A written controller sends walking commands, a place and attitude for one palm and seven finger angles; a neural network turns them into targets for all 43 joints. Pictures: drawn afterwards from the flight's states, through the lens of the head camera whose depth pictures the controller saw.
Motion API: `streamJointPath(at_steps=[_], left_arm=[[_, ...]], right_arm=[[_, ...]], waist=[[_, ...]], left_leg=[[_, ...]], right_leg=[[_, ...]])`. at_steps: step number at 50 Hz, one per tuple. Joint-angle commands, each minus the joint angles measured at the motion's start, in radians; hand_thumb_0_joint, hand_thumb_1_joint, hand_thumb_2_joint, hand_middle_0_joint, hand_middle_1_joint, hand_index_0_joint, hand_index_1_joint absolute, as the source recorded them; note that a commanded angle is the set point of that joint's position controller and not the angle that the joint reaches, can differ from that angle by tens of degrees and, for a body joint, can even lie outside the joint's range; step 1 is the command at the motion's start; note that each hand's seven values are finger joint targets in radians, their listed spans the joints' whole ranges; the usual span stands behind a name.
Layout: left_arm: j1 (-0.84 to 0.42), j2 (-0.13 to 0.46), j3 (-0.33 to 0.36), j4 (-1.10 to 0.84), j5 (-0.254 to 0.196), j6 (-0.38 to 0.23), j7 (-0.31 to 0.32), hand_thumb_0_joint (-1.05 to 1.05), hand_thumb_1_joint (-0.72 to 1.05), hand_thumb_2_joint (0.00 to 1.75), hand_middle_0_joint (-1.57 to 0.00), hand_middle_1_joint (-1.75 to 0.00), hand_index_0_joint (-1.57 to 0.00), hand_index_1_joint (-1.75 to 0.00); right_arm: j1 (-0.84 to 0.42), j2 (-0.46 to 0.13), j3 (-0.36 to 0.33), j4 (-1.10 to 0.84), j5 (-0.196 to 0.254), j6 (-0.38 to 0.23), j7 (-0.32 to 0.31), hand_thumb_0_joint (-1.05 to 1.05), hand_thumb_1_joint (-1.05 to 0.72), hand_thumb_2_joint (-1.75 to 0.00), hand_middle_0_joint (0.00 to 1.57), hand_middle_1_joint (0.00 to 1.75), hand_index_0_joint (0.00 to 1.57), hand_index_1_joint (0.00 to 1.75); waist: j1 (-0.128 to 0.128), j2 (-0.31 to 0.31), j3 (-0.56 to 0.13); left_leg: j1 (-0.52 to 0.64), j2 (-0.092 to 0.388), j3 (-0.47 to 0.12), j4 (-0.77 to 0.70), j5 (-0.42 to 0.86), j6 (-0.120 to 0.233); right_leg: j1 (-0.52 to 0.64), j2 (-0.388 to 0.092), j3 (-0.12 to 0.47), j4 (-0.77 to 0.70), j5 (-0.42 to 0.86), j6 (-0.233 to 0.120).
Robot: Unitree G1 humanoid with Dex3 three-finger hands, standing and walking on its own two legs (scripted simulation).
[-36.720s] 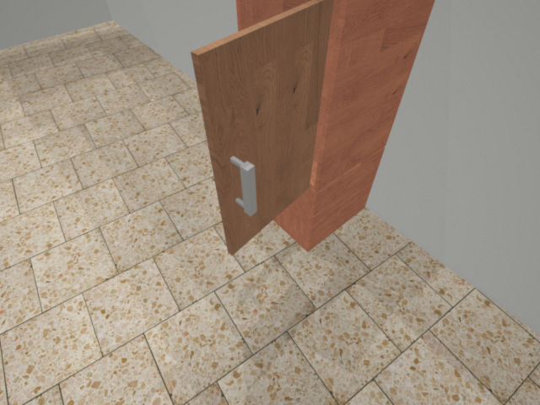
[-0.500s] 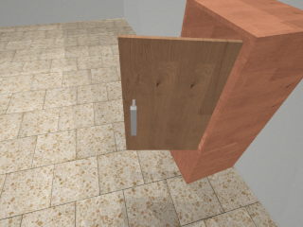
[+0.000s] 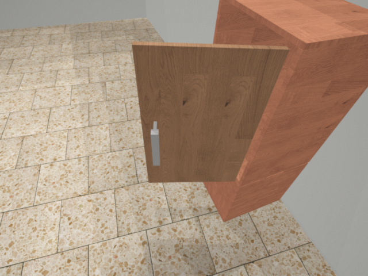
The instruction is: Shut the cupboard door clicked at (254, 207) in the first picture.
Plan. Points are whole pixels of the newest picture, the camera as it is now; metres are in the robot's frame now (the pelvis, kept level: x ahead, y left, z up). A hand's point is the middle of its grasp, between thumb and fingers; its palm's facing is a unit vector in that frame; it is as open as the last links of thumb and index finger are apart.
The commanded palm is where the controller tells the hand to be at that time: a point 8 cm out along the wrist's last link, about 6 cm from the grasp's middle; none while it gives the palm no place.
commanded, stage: shuffle to correct the standing spot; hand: left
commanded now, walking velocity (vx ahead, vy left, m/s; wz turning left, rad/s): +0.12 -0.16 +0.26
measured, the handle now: (155, 143) +0.51 +0.12 -0.07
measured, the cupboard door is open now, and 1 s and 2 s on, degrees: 71 71 71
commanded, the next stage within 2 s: come to a stop and stand still in 0.66 s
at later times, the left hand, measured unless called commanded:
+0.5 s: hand out of the picture +0.01 +0.12 -0.20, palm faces +0.11 -0.99 -0.11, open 7.4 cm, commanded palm none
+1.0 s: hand out of the picture +0.15 +0.08 -0.19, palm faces +0.18 -0.97 -0.17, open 7.3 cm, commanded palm none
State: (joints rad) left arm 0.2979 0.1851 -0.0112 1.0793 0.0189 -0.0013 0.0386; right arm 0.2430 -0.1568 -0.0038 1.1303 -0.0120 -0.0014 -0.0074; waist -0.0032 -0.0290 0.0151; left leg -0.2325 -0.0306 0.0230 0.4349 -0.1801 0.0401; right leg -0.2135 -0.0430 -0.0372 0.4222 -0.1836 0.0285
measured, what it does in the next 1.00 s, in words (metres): walks ahead: right foot, then left foot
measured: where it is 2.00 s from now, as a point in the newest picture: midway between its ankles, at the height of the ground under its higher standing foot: outside the picture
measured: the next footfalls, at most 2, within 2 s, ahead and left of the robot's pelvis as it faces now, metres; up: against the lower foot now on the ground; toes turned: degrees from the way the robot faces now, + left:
right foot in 0.70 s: +0.19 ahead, -0.20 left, +0.00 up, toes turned +6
left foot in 0.88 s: +0.14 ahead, +0.00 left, +0.00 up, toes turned +12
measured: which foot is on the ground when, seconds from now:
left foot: down 0.00-0.68, up 0.70-0.86, down 0.88-1.00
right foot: down 0.00-0.42, up 0.44-0.68, down 0.70-1.00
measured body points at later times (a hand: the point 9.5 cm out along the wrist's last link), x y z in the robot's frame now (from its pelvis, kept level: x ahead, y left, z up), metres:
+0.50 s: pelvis +0.07 -0.03 -0.01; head +0.09 +0.00 +0.44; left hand +0.00 +0.17 -0.18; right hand +0.09 -0.25 -0.16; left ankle +0.04 +0.07 -0.74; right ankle +0.03 -0.14 -0.71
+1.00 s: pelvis +0.14 -0.10 -0.01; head +0.15 -0.07 +0.44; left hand +0.14 +0.13 -0.17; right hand +0.21 -0.33 -0.15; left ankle +0.10 -0.01 -0.74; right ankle +0.15 -0.22 -0.74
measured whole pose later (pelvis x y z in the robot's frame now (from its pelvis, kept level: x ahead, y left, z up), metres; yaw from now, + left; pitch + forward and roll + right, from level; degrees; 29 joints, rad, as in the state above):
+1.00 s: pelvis +0.14 -0.10 -0.01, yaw +8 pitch +0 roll -1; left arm 0.23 0.18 0.03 1.03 0.01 0.03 0.04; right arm 0.22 -0.14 -0.02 1.07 -0.02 -0.01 -0.04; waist 0.01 -0.04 0.04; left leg -0.21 0.03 0.09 0.54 -0.33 0.03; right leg -0.23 -0.03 -0.11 0.50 -0.26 0.00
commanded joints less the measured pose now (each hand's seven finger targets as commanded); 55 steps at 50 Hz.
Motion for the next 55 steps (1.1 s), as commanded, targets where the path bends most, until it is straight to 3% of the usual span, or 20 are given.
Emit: streamJointPath(at_steps=[1,10,15,18,20,22,24,27,32,33,34,35,37,39,42,43,44,46,49,55], left_arm=[[0.090,0.070,0.020,-0.019,0.005,-0.001,0.000,0.00,0.90,0.90,-0.20,-0.30,-0.20,-0.30],[0.153,0.046,0.037,-0.037,0.009,0.007,-0.013,0.00,0.90,0.90,-0.20,-0.30,-0.20,-0.30],[0.214,0.075,0.053,-0.026,0.004,0.004,-0.005,0.00,0.90,0.90,-0.20,-0.30,-0.20,-0.30],[0.171,0.056,0.049,-0.031,0.007,0.009,-0.006,0.00,0.90,0.90,-0.20,-0.30,-0.20,-0.30],[0.153,0.019,0.043,-0.036,0.004,0.018,-0.012,0.00,0.90,0.90,-0.20,-0.30,-0.20,-0.30],[0.088,0.019,0.040,-0.074,0.010,0.018,-0.012,0.00,0.90,0.90,-0.20,-0.30,-0.20,-0.30],[0.023,0.035,0.053,-0.102,0.012,0.018,-0.018,0.00,0.90,0.90,-0.20,-0.30,-0.20,-0.30],[0.005,0.007,0.066,-0.119,0.001,0.026,-0.039,0.00,0.90,0.90,-0.20,-0.30,-0.20,-0.30],[0.136,0.028,0.085,-0.085,0.004,0.035,-0.055,0.00,0.90,0.90,-0.20,-0.30,-0.20,-0.30],[0.171,0.074,0.094,-0.078,0.008,0.028,-0.049,0.00,0.90,0.90,-0.20,-0.30,-0.20,-0.30],[0.164,0.161,0.106,-0.085,0.015,0.024,-0.035,0.00,0.90,0.90,-0.20,-0.30,-0.20,-0.30],[0.175,0.180,0.108,-0.102,0.015,0.031,-0.030,0.00,0.90,0.90,-0.20,-0.30,-0.20,-0.30],[0.047,0.151,0.106,-0.138,0.020,0.039,-0.020,0.00,0.90,0.90,-0.20,-0.30,-0.20,-0.30],[-0.053,0.116,0.093,-0.169,0.026,0.044,-0.009,0.00,0.90,0.90,-0.20,-0.30,-0.20,-0.30],[-0.040,0.092,0.071,-0.145,-0.006,0.029,-0.007,0.00,0.90,0.90,-0.20,-0.30,-0.20,-0.30],[-0.001,0.043,0.056,-0.140,-0.017,0.027,-0.013,0.00,0.90,0.90,-0.20,-0.30,-0.20,-0.30],[0.003,0.024,0.049,-0.139,-0.014,0.025,-0.016,0.00,0.90,0.90,-0.20,-0.30,-0.20,-0.30],[-0.016,0.041,0.046,-0.104,-0.002,0.018,-0.010,0.00,0.90,0.90,-0.20,-0.30,-0.20,-0.30],[0.022,0.066,0.042,-0.064,-0.008,-0.001,-0.003,0.00,0.90,0.90,-0.20,-0.30,-0.20,-0.30],[0.032,0.097,0.056,-0.074,0.001,-0.001,0.006,0.00,0.90,0.90,-0.20,-0.30,-0.20,-0.30]], right_arm=[[0.046,-0.107,-0.025,-0.031,-0.005,-0.002,-0.006,0.00,-0.90,-0.90,0.20,0.30,0.20,0.30],[0.086,-0.116,-0.051,-0.049,-0.007,-0.006,-0.024,0.00,-0.90,-0.90,0.20,0.30,0.20,0.30],[0.088,-0.040,-0.036,-0.068,-0.008,-0.012,-0.031,0.00,-0.90,-0.90,0.20,0.30,0.20,0.30],[0.092,-0.025,-0.035,-0.057,-0.010,-0.014,-0.032,0.00,-0.90,-0.90,0.20,0.30,0.20,0.30],[0.174,-0.056,-0.039,-0.017,-0.011,-0.021,-0.036,0.00,-0.90,-0.90,0.20,0.30,0.20,0.30],[0.301,-0.146,-0.059,0.029,-0.023,-0.023,-0.060,0.00,-0.90,-0.90,0.20,0.30,0.20,0.30],[0.285,-0.158,-0.060,0.021,-0.027,-0.024,-0.069,0.00,-0.90,-0.90,0.20,0.30,0.20,0.30],[0.156,-0.173,-0.067,-0.027,-0.026,-0.029,-0.071,0.00,-0.90,-0.90,0.20,0.30,0.20,0.30],[0.049,-0.184,-0.091,-0.066,-0.024,-0.008,-0.058,0.00,-0.90,-0.90,0.20,0.30,0.20,0.30],[0.075,-0.156,-0.090,-0.067,-0.020,-0.003,-0.052,0.00,-0.90,-0.90,0.20,0.30,0.20,0.30],[0.098,-0.071,-0.076,-0.088,-0.016,0.004,-0.045,0.00,-0.90,-0.90,0.20,0.30,0.20,0.30],[0.058,-0.058,-0.070,-0.122,-0.014,0.013,-0.049,0.00,-0.90,-0.90,0.20,0.30,0.20,0.30],[0.035,-0.076,-0.076,-0.130,-0.010,0.020,-0.052,0.00,-0.90,-0.90,0.20,0.30,0.20,0.30],[0.076,-0.065,-0.069,-0.121,-0.009,0.020,-0.043,0.00,-0.90,-0.90,0.20,0.30,0.20,0.30],[0.169,-0.022,-0.040,-0.080,-0.009,0.004,-0.032,0.00,-0.90,-0.90,0.20,0.30,0.20,0.30],[0.130,-0.080,-0.041,-0.090,-0.013,-0.013,-0.029,0.00,-0.90,-0.90,0.20,0.30,0.20,0.30],[0.070,-0.131,-0.045,-0.113,-0.014,-0.016,-0.027,0.00,-0.90,-0.90,0.20,0.30,0.20,0.30],[-0.027,-0.107,-0.032,-0.113,-0.009,-0.022,-0.029,0.00,-0.90,-0.90,0.20,0.30,0.20,0.30],[0.009,-0.078,-0.030,-0.085,0.000,-0.019,-0.034,0.00,-0.90,-0.90,0.20,0.30,0.20,0.30],[0.011,-0.094,-0.051,-0.102,-0.002,0.013,-0.030,0.00,-0.90,-0.90,0.20,0.30,0.20,0.30]], waist=[[0.008,0.032,0.086],[0.016,0.089,0.093],[0.025,-0.147,0.050],[-0.008,-0.063,0.052],[-0.036,0.094,0.059],[-0.085,0.314,0.048],[-0.073,0.183,0.072],[-0.029,0.183,0.054],[0.043,0.135,0.023],[0.057,0.012,0.015],[0.050,-0.236,0.029],[0.076,-0.235,-0.008],[0.032,-0.215,0.034],[-0.018,-0.158,0.029],[-0.047,0.009,-0.026],[-0.011,0.183,-0.017],[0.017,0.227,0.001],[0.042,0.185,0.053],[0.022,0.132,-0.014],[0.007,-0.032,-0.054]], left_leg=[[-0.130,0.122,-0.168,-0.160,-0.336,-0.002],[-0.179,0.163,-0.239,-0.140,-0.302,0.043],[-0.243,0.049,0.024,0.212,-0.114,-0.004],[-0.129,0.087,0.060,0.207,-0.139,-0.013],[0.046,0.176,-0.047,0.053,0.136,0.021],[0.243,0.399,-0.376,-0.069,0.564,0.153],[0.238,0.450,-0.372,-0.049,0.677,0.201],[0.138,0.391,-0.243,-0.074,0.511,0.146],[-0.108,0.248,-0.079,0.043,0.070,0.025],[-0.191,0.177,-0.020,0.175,-0.083,-0.011],[-0.326,0.053,0.103,0.372,-0.346,-0.056],[-0.294,0.055,0.066,0.570,-0.494,-0.043],[-0.284,0.094,0.032,0.696,-0.432,-0.031],[-0.177,0.112,0.037,0.537,-0.409,-0.036],[0.079,0.090,0.036,0.039,-0.051,-0.041],[0.070,0.214,-0.159,-0.083,0.056,0.008],[-0.052,0.309,-0.240,-0.146,0.076,0.067],[-0.109,0.226,-0.139,-0.094,0.210,0.043],[0.047,0.167,-0.039,-0.026,0.374,-0.010],[0.085,0.143,0.016,0.034,0.230,-0.033]], right_leg=[[-0.009,-0.050,0.049,-0.059,-0.232,-0.024],[0.032,-0.032,0.001,0.011,-0.141,-0.039],[0.120,-0.176,0.134,-0.106,-0.085,-0.127],[0.035,-0.182,0.082,-0.048,0.063,-0.169],[-0.089,-0.059,-0.041,0.122,0.049,-0.092],[-0.325,0.024,-0.077,0.415,-0.319,-0.033],[-0.392,-0.013,0.029,0.550,-0.391,-0.046],[-0.305,-0.040,0.040,0.457,-0.286,-0.027],[0.075,0.030,-0.085,0.073,0.016,-0.014],[0.163,-0.037,-0.002,-0.012,0.034,-0.036],[0.192,-0.221,0.222,-0.096,0.072,-0.127],[0.111,-0.302,0.289,-0.147,0.050,-0.214],[-0.025,-0.250,0.250,-0.135,0.034,-0.256],[-0.093,-0.225,0.145,-0.069,0.152,-0.246],[-0.125,-0.153,0.060,0.087,0.132,-0.135],[-0.152,-0.066,0.022,0.124,0.005,-0.058],[-0.049,-0.035,-0.010,0.114,-0.110,-0.018],[0.057,-0.040,0.000,0.052,0.030,-0.015],[0.084,-0.092,0.044,0.022,0.318,-0.045],[0.079,-0.154,0.081,0.022,0.495,-0.073]])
